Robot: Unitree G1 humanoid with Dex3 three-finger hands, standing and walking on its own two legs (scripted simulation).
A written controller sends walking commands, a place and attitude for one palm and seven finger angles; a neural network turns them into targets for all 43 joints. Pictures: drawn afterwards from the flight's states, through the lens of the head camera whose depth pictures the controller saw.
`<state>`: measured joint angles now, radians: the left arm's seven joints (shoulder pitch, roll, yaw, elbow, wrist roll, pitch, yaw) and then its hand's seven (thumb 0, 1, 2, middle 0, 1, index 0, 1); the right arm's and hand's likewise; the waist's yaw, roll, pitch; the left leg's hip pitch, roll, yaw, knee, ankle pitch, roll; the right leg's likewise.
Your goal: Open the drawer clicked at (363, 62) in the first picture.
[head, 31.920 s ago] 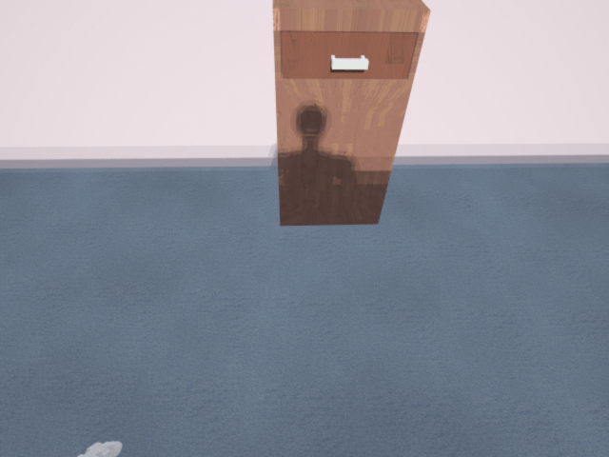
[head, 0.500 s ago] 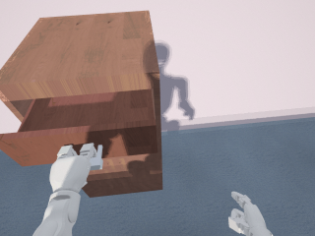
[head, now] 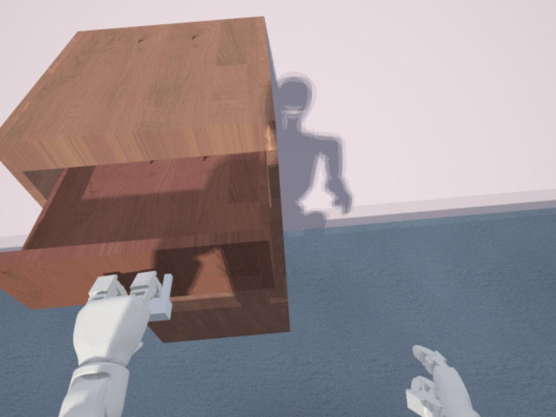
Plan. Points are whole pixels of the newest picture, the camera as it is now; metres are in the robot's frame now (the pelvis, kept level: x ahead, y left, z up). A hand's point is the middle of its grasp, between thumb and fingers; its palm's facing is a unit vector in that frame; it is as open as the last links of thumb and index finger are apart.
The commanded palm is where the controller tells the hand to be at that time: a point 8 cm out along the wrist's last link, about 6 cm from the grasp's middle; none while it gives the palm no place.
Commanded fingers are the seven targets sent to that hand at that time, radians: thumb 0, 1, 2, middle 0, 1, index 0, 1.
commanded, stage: pull the drawer open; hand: left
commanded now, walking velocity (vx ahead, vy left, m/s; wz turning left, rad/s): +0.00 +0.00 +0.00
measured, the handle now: (133, 297) +0.27 +0.25 +0.02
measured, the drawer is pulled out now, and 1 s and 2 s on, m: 0.19 0.30 0.28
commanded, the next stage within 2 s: open the thumb to release the handle in 0.56 s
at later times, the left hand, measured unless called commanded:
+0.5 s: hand (116, 407) +0.13 +0.23 +0.01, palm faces -0.02 -0.12 -0.99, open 5.8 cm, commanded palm +0.08 +0.23 +0.06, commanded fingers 0.00 0.90 0.90 -0.40 -1.35 -0.40 -1.35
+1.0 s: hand (114, 416) +0.12 +0.22 +0.01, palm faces +0.04 -0.08 -1.00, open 8.6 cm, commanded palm +0.09 +0.23 +0.06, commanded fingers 0.00 -0.36 0.36 -0.31 -1.22 -0.31 -1.22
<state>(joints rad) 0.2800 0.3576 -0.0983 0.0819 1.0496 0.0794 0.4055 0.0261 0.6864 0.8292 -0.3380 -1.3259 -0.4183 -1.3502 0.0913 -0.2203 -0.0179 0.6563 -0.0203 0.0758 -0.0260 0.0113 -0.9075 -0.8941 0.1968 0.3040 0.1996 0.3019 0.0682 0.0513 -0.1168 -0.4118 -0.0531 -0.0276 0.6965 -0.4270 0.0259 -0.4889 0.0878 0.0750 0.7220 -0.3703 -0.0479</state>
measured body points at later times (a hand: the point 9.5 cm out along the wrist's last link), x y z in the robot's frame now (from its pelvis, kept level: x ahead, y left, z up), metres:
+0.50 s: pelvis -0.01 +0.00 -0.01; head +0.01 -0.02 +0.44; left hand +0.13 +0.23 +0.06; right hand +0.21 -0.22 -0.10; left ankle -0.05 +0.11 -0.72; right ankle -0.01 -0.09 -0.72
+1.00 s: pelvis -0.03 -0.01 -0.01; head -0.02 -0.05 +0.44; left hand +0.11 +0.22 +0.06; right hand +0.20 -0.20 -0.10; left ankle -0.05 +0.11 -0.72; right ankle -0.01 -0.09 -0.72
